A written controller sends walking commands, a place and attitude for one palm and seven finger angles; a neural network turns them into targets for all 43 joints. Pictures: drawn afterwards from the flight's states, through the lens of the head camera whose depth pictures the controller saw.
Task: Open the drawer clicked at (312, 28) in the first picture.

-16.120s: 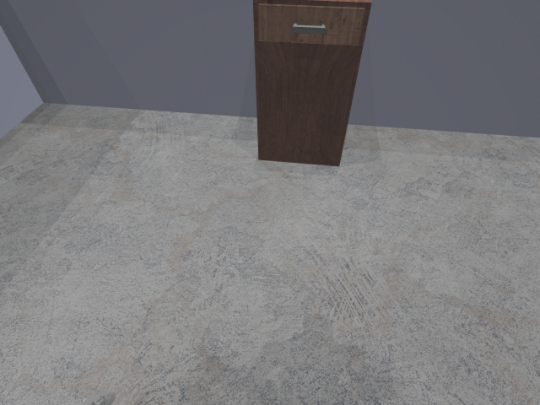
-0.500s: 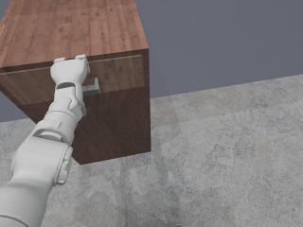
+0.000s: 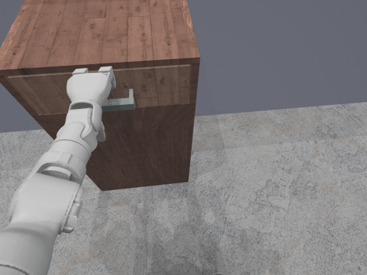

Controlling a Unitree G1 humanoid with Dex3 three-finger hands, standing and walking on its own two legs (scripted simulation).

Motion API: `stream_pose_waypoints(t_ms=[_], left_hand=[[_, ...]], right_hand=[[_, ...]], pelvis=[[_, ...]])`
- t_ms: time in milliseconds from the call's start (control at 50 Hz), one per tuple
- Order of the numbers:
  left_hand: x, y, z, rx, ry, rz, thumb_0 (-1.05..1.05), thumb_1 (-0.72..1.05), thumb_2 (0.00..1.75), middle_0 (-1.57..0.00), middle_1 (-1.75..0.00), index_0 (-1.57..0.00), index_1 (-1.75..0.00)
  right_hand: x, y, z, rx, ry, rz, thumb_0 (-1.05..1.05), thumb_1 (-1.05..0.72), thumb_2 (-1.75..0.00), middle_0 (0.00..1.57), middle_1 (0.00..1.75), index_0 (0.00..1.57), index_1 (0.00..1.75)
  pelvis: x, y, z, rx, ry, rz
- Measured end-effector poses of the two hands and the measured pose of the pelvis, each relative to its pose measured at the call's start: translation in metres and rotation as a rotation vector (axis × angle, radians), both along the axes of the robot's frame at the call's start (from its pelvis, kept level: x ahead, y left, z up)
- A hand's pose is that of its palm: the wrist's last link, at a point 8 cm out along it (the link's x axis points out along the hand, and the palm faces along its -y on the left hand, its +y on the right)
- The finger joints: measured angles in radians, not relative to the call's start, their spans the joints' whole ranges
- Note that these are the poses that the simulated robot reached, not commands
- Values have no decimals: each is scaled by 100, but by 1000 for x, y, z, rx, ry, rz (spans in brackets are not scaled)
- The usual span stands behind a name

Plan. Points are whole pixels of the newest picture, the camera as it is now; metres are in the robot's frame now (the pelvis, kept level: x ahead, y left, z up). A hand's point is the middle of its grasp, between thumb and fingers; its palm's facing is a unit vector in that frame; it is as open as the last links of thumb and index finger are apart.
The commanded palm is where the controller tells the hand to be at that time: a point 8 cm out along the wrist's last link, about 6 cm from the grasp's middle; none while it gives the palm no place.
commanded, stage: re-aim the fingers above the handle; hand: left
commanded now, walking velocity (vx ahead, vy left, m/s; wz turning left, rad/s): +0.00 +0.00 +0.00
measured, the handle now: (108, 99) +0.55 +0.16 +0.01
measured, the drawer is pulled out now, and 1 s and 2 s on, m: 0.00 0.00 0.00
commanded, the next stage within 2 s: lower the fingers behind the handle in 1.34 s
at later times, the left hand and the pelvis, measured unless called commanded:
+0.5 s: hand (104, 109) +0.48 +0.15 +0.05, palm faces -0.04 -0.04 -1.00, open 13.8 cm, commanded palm +0.46 +0.16 +0.13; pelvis +0.00 +0.00 +0.00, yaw -1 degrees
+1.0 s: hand (110, 108) +0.48 +0.14 +0.06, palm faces -0.03 -0.05 -1.00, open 13.8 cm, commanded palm +0.46 +0.16 +0.13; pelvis +0.00 -0.01 +0.01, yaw -2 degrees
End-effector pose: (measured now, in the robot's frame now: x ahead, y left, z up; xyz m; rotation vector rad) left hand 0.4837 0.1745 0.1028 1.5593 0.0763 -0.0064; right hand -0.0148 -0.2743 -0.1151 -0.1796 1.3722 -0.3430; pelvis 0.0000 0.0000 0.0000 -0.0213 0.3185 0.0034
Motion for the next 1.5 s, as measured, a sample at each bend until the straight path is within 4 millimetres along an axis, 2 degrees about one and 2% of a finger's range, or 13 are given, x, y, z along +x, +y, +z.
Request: stream_pose_waypoints(t_ms=[160, 300, 540, 740, 940, 1080, 1200, 1320, 1400, 1440, 1500], left_hand=[[0, -5, 8, -18, 13, -7, 0, -48, 30, -36, -121, -37, -121], [-1, -12, 14, -15, -15, -27, 0, -49, 30, -37, -121, -34, -121], [-23, -17, 6, -24, -25, -30, 0, -49, 30, -33, -120, -32, -120], [-16, -16, 24, 16, -48, 12, 0, -49, 30, -32, -120, -32, -120], [-20, -32, 7, -41, 19, -58, 0, -49, 30, -32, -120, -32, -120], [-23, -15, 14, -5, -84, -21, 0, -49, 30, -32, -120, -32, -120], [-26, 0, 23, 25, -46, 71, 0, -48, 30, -32, -120, -32, -120], [-34, -23, 18, -23, 35, -29, 0, -49, 30, -32, -120, -32, -120], [-39, -40, 17, -63, -6, -126, 0, -49, 30, -32, -120, -32, -120], [-40, -39, 19, -64, -51, -131, 0, -49, 30, -32, -120, -32, -120], [-39, -26, 20, -27, -104, -70, 0, -49, 30, -32, -120, -32, -120]], right_hand=[[14, 15, -5, 41, -48, 3, 1, -91, -90, 20, 30, 20, 29], [18, 21, -8, 63, -66, 9, 1, -91, -90, 20, 30, 20, 29], [28, 13, -5, 60, -97, 9, 1, -91, -90, 20, 30, 20, 29], [40, 4, -2, 41, -126, 25, 1, -91, -90, 20, 30, 20, 29], [39, 0, -1, 30, -130, 10, 1, -91, -90, 20, 30, 20, 29], [38, 2, -5, 49, -118, 13, 1, -91, -90, 20, 30, 20, 29], [44, 5, -7, 75, -113, 18, 1, -91, -90, 20, 30, 20, 29], [57, 3, -1, 53, -152, 35, 1, -91, -90, 20, 30, 20, 29], [65, 2, 2, 33, -194, 44, 1, -91, -90, 20, 30, 20, 29], [66, 2, 2, 31, -208, 46, 1, -91, -90, 20, 30, 20, 29], [65, 4, 0, 39, -214, 49, 1, -91, -90, 20, 30, 20, 29]], pelvis=[[1, 3, 2, 1, -15, -5], [-1, 4, 2, 4, -19, -13], [-1, 1, 5, 10, -53, -25], [-4, -3, 6, 15, -57, -19], [1, -7, 6, 18, -59, -31], [2, -8, 5, 17, -52, -31], [3, -8, 8, 16, -65, -20], [2, -7, 9, 16, -90, -11], [-1, -6, 8, 17, -94, -20], [-3, -5, 7, 19, -91, -25], [-7, -6, 6, 21, -84, -30]])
